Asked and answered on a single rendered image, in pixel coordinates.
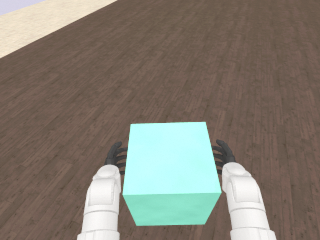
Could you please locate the robot left forearm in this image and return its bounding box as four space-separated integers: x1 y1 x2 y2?
77 164 121 240

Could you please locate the right robot hand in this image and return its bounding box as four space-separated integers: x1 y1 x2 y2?
211 139 237 175

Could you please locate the robot right forearm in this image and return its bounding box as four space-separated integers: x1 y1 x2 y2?
222 162 277 240

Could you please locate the carton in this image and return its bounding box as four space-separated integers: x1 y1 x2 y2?
122 122 222 226

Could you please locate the left robot hand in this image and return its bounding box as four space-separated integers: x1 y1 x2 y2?
103 141 128 175

